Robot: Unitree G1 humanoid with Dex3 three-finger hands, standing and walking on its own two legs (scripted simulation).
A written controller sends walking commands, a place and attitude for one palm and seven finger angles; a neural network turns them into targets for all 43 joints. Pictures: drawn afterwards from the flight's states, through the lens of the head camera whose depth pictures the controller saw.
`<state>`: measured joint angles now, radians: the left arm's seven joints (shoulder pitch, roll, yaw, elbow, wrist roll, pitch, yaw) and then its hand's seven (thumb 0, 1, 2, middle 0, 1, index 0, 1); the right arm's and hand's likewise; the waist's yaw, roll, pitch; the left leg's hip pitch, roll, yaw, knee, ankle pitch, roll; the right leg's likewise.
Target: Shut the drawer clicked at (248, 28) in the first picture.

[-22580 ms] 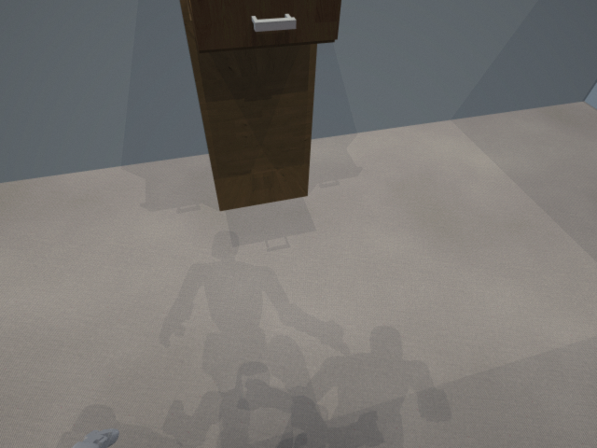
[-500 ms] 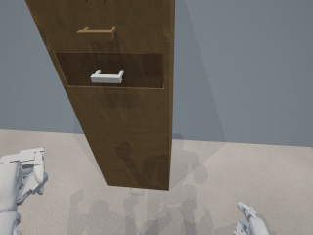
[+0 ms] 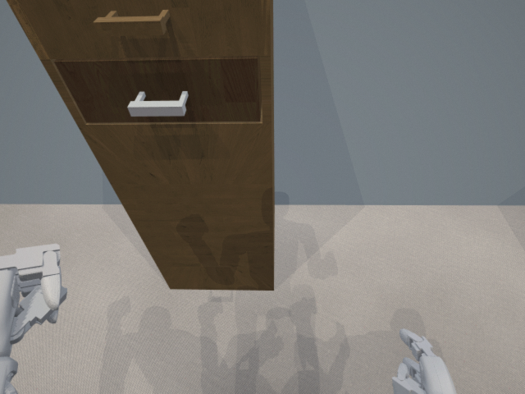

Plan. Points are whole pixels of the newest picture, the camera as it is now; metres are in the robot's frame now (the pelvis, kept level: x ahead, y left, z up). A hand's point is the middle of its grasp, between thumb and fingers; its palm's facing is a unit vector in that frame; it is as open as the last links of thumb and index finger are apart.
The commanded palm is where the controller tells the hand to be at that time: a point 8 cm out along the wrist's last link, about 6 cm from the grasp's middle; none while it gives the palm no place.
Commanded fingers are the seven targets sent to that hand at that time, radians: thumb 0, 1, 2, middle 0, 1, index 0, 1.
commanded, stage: step back with the hand held close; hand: left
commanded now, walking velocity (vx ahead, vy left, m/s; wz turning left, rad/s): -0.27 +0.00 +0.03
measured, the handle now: (160, 102) +0.60 +0.24 +0.14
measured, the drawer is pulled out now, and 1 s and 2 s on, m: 0.00 0.00 0.00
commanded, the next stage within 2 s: stop stepping back and stand still in 1.04 s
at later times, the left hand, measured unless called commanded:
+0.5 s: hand (18, 361) +0.13 +0.24 +0.15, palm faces +0.39 -0.82 -0.43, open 3.2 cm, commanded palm +0.06 +0.29 +0.17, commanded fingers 0.00 0.90 0.90 -1.40 -1.60 -1.40 -1.60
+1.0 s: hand out of the picture +0.02 +0.19 +0.18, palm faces +0.26 -0.79 -0.55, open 3.2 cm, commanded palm -0.02 +0.24 +0.17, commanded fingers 0.00 0.90 0.90 -1.40 -1.60 -1.40 -1.60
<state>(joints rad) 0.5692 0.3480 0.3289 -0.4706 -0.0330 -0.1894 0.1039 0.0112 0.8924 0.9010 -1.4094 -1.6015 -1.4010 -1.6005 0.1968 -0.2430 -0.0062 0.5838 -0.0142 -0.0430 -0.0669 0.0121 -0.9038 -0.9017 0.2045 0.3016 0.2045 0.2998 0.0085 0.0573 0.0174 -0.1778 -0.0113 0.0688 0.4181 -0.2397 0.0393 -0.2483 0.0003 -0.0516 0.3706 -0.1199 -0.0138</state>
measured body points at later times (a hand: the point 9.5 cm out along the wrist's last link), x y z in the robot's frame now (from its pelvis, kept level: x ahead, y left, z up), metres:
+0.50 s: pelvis -0.07 +0.01 -0.02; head -0.06 +0.03 +0.43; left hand +0.10 +0.29 +0.18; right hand +0.11 -0.23 -0.09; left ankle -0.01 +0.09 -0.74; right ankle +0.05 -0.11 -0.74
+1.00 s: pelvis -0.16 -0.04 -0.01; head -0.15 -0.02 +0.44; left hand +0.00 +0.23 +0.21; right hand +0.01 -0.28 -0.08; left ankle -0.12 +0.08 -0.71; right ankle -0.21 -0.13 -0.74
